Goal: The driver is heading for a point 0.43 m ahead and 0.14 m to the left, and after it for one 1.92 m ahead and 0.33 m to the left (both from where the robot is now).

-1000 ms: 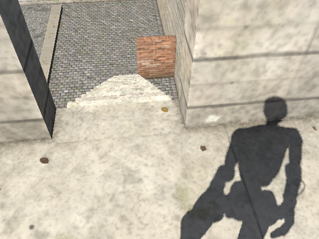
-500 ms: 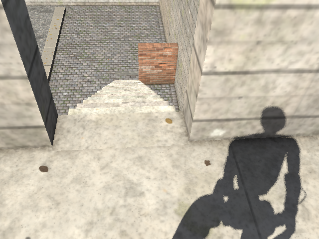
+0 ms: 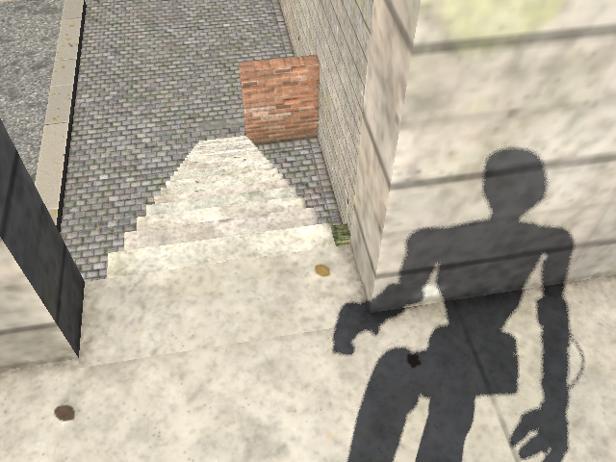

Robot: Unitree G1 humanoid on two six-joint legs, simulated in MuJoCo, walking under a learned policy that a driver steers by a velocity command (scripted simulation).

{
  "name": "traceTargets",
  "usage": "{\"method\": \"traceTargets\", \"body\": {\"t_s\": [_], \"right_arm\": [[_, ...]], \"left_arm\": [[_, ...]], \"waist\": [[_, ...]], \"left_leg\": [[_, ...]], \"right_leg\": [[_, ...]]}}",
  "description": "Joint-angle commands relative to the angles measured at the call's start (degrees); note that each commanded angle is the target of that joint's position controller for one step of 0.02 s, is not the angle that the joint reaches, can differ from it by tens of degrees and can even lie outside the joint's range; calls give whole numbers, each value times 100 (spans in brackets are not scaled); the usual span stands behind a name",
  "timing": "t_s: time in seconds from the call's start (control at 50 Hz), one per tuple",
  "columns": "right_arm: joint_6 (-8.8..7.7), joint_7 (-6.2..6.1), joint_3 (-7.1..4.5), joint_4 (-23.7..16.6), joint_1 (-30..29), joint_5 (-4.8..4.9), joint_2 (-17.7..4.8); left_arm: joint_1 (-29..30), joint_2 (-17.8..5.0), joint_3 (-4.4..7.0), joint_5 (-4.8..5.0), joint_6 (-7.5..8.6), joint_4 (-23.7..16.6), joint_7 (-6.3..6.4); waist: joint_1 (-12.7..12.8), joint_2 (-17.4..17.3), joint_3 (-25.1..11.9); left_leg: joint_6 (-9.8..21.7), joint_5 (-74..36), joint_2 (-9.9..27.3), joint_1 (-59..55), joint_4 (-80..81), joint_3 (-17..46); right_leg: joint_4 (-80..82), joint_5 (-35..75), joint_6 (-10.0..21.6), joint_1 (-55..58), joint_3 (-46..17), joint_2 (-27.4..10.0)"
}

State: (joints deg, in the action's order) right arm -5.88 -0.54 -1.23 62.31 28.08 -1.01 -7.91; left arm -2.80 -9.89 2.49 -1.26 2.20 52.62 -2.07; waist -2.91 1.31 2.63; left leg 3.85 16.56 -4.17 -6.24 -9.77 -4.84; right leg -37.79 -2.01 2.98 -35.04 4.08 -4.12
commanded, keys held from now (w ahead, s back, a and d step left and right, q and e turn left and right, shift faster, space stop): w+q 0.66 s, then w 0.34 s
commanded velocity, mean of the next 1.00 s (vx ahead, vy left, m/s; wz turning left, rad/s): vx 0.49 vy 0.00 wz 0.37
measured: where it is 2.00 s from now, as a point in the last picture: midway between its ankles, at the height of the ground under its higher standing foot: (217, 297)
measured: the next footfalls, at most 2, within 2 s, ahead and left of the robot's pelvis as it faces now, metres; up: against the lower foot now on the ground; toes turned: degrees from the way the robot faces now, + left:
right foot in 0.10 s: +0.25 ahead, -0.11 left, +0.00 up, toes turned -2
left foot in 0.64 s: +0.47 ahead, +0.12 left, +0.00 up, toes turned +25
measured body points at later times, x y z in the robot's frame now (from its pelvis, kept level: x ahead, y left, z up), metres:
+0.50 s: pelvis +0.28 -0.02 +0.00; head +0.31 -0.02 +0.45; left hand +0.19 +0.20 -0.14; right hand +0.48 -0.21 -0.13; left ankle +0.40 +0.14 -0.69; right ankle +0.21 -0.11 -0.74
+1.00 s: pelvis +0.52 +0.08 +0.00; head +0.54 +0.11 +0.45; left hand +0.57 +0.37 -0.12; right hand +0.59 -0.15 -0.13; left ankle +0.44 +0.10 -0.74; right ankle +0.74 -0.01 -0.67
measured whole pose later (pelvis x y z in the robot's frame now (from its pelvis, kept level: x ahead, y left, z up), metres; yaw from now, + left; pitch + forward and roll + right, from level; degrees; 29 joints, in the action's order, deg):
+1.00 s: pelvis +0.52 +0.08 +0.00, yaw +25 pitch +1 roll +1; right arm -4.6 0.1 -2.8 52.3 26.4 0.0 -9.7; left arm -6.3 -13.0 3.6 -2.2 0.0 46.1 -0.7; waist -3.2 3.5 1.7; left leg 6.8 13.1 -7.8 1.8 -13.7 -1.1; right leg -49.9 -0.6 -0.2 -41.3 0.0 -8.7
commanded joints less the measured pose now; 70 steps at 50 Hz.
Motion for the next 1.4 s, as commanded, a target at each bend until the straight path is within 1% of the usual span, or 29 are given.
{"method": "traceTargets", "body": {"t_s": [0.02,0.06,0.1,0.12,0.14,0.16,0.2,0.24,0.38,0.46,0.52,0.58,0.62,0.64,0.66,0.68,0.72,0.74,0.82,0.94,1.06,1.12,1.18,1.2,1.22,1.24,1.26,1.3,1.4], "right_arm": [[-37,-54,-146,-55,389,-23,-800],[-24,-70,-184,-114,140,-54,-949],[-10,-28,-178,-221,-198,-66,-1014],[-31,7,-110,-443,-267,-3,-783],[16,39,-8,-516,494,273,-135],[83,12,-161,-480,35,172,-836],[94,79,-166,-648,-640,85,-675],[234,187,-233,-644,-690,-123,-670],[529,271,-197,-1187,-1844,-111,-522],[546,369,-126,-1443,-2551,-25,-409],[541,355,-129,-1706,-2878,-140,-479],[468,336,-227,-1609,-2336,-199,-725],[369,246,-379,-1258,-1061,-165,-918],[341,165,-573,-1180,-417,-172,-1455],[410,104,-698,-1416,-671,-126,-2069],[486,70,-631,-1479,-417,-36,-1912],[449,7,-424,-1529,-1125,8,-1226],[417,-16,-368,-1532,-1265,32,-1030],[261,3,-265,-1330,-829,111,-861],[43,36,-297,-1174,44,113,-946],[90,-10,-265,-1285,484,52,-803],[124,-82,-198,-1233,528,31,-737],[193,-154,-312,-1362,141,-20,-1216],[192,-145,-292,-1397,97,28,-1157],[222,-165,-302,-1533,603,184,-910],[314,-147,-374,-1301,1258,90,-945],[399,-162,-438,-1289,822,1,-1129],[484,-122,-368,-1453,108,6,-820],[652,-147,-266,-1571,-218,-29,-687]], "left_arm": [[625,-331,72,9,114,-519,15],[134,-447,139,22,186,-429,68],[-1467,-814,335,3,327,59,181],[-2473,-1353,480,-167,381,199,302],[-2470,-1785,566,-268,360,181,276],[-1816,-1357,491,-125,301,47,258],[-1009,-771,308,-26,396,-37,220],[-1108,-413,183,30,482,150,285],[-1680,-514,178,56,656,383,279],[-2000,-496,97,-40,410,387,265],[-2429,-677,140,23,394,556,342],[-2045,-1051,282,-7,345,401,314],[-1888,-1147,305,0,205,286,313],[-1845,-1172,306,-77,143,140,358],[-2071,-524,175,51,174,-230,266],[-1551,-839,218,-23,194,-308,278],[-1456,-641,165,35,214,-248,309],[-1408,-615,173,-87,88,-258,343],[-1331,-610,194,-75,-216,-400,223],[-200,-644,168,-68,-191,-983,148],[493,-442,74,-113,-122,-1318,67],[347,-461,109,-7,-79,-1387,3],[-1057,-751,261,7,30,-868,132],[-1916,-953,326,-50,98,-650,199],[-2658,-1583,486,-65,185,-612,299],[-2397,-1697,494,199,72,-553,238],[-1730,-1265,362,323,4,-710,214],[-1130,-630,152,149,62,-826,199],[-1729,-733,115,237,367,-455,129]], "waist": [[69,-514,617],[345,-577,318],[1058,-417,-605],[1349,72,-1456],[874,1308,-1995],[747,336,-1542],[470,-104,-471],[237,107,-261],[212,209,69],[405,278,294],[430,213,437],[200,414,41],[-358,183,-711],[-598,-356,-1273],[-240,-1865,-1792],[-428,-467,-1880],[67,127,-631],[279,199,-437],[372,-87,-219],[1,-346,49],[-149,-514,80],[193,-825,130],[838,-482,-381],[1212,-246,-891],[1027,797,-1740],[688,1326,-1910],[508,468,-900],[289,80,-42],[72,179,-135]], "left_leg": [[788,-3230,1726,210,-4,791],[660,-4688,1694,101,-728,752],[484,-4827,1360,638,-2566,631],[389,-2803,975,1860,-4265,461],[195,1288,10,3866,-6123,300],[293,843,444,4138,-6447,826],[292,-19,879,3930,-6000,815],[254,-202,1022,3640,-5736,825],[75,-1467,1143,4386,-4564,452],[33,-1795,844,3850,-3167,-84],[239,-1529,752,4072,-2820,-265],[566,-622,303,3417,-2749,-538],[842,-542,-173,1809,-2234,-617],[1124,-360,558,495,-1932,544],[2193,-972,2323,-1150,-1306,3743],[2159,-1201,2499,-955,-782,4275],[1679,-1477,2141,544,-561,2873],[1458,-1502,1879,999,-464,2517],[1195,-2180,1333,1297,-147,1734],[732,-2899,1204,791,-56,1368],[517,-3853,1203,420,-536,1179],[479,-4547,1444,375,-764,1161],[374,-5915,1264,402,-2242,878],[277,-4899,1044,1134,-3515,713],[-6,-2115,261,2495,-5702,397],[-128,1192,-350,3501,-7211,731],[-88,724,61,3918,-7366,1054],[-50,340,435,3781,-6990,1102],[-216,-32,667,3738,-6035,942]], "right_leg": [[391,-144,157,-26,84,164],[634,-583,305,767,139,425],[1234,-501,471,2844,56,524],[1420,-1716,696,4427,-1313,-797],[2230,-2445,1318,5617,-4096,-2318],[2551,-2923,1135,4870,-4055,-2067],[2816,-1782,783,3401,-2332,-1600],[2995,-1105,511,2804,-1331,-1206],[3074,906,397,2902,262,-952],[2877,1161,301,2845,862,-843],[2689,1462,397,3520,803,-1165],[1402,3563,367,3851,1098,-1130],[-629,3765,231,3450,1222,-1013],[-2379,1997,22,2281,1202,-823],[-4797,-2909,-395,-176,907,391],[-5170,-2704,-378,-734,-278,287],[-4183,-1905,-316,-624,-423,-178],[-3773,-1814,-297,-393,-534,-369],[-2964,-1323,-314,-222,-469,-420],[-1581,-66,-487,-1000,-347,-425],[-291,392,-100,-791,-164,-46],[-14,-238,178,-16,-142,193],[621,-666,502,1862,33,693],[831,-94,664,3247,-400,272],[1142,-154,1103,4777,-2517,-1324],[2017,-566,1563,4806,-4462,-1957],[2264,-1663,1313,3863,-3928,-1739],[2299,-918,902,2438,-2438,-1239],[2364,915,806,2161,-1322,-763]]}}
